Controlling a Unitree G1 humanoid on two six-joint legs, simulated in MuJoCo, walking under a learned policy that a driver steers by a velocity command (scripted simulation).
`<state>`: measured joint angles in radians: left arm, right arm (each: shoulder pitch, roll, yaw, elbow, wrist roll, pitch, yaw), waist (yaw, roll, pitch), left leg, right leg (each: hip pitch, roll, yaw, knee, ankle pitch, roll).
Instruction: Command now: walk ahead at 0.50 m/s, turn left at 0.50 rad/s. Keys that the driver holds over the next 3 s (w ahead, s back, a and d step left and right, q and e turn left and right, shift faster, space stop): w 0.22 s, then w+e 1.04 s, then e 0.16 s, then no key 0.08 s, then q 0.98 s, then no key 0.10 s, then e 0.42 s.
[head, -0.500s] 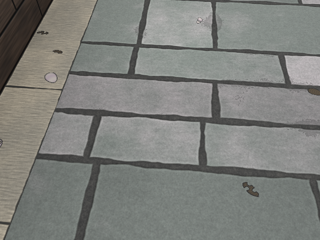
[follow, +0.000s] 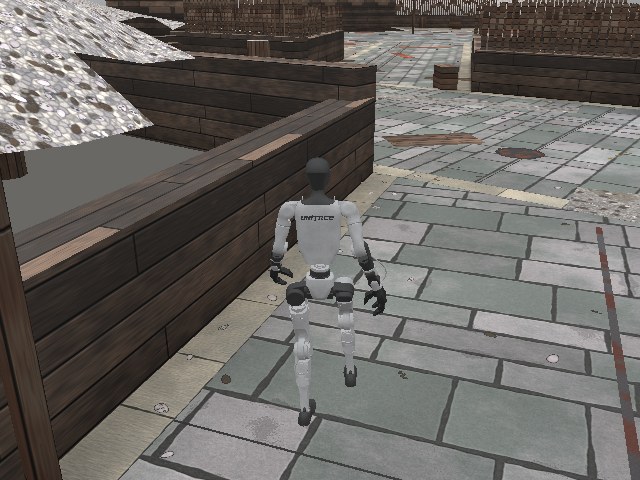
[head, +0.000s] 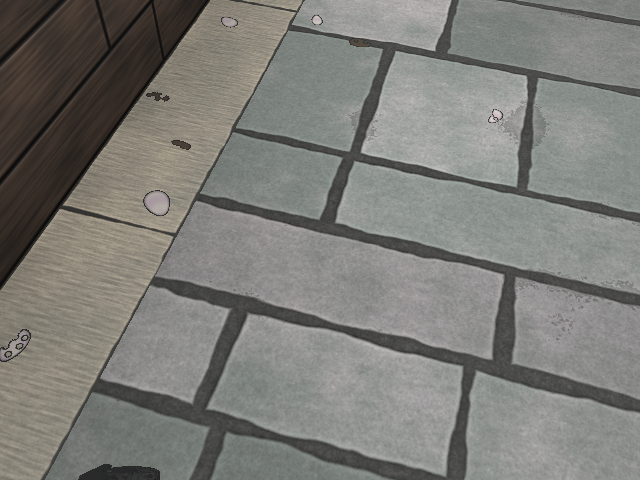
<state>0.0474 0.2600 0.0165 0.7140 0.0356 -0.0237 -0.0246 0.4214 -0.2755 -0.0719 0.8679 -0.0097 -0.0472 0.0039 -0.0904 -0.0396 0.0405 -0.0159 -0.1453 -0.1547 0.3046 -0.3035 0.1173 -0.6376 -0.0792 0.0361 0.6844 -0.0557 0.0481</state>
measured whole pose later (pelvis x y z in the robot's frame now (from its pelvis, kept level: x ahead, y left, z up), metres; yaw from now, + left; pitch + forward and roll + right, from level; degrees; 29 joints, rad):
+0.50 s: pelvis +0.27 -0.03 +0.00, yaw +1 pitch +2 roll -1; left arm 0.46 0.23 0.04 0.92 0.01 -0.07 -0.02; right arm 0.05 -0.24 0.00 0.74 -0.03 -0.04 0.04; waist 0.09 0.04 0.03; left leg -0.55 0.05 -0.01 0.63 -0.12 -0.02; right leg -0.05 0.07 0.03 0.28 -0.26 -0.05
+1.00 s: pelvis +0.51 -0.03 +0.00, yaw -17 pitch +2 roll +2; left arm 0.07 0.26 0.05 0.73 0.04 0.01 -0.08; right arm 0.41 -0.25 -0.04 0.89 -0.02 -0.09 -0.01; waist -0.06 -0.04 0.03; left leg 0.05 0.00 0.25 0.24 -0.32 0.00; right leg -0.63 -0.07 -0.06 0.73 -0.07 -0.05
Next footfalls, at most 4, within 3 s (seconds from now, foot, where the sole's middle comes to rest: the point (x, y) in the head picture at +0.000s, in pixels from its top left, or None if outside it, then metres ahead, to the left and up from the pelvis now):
0.10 right None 0.24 -0.13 -0.78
0.58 left None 0.46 0.09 -0.78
1.10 right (377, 369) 0.68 -0.19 -0.78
1.60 left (358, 269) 0.96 -0.18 -0.78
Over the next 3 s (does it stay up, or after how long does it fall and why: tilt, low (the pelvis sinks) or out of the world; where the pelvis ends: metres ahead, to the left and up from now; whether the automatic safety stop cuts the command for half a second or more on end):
stays up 0.78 -0.17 -0.01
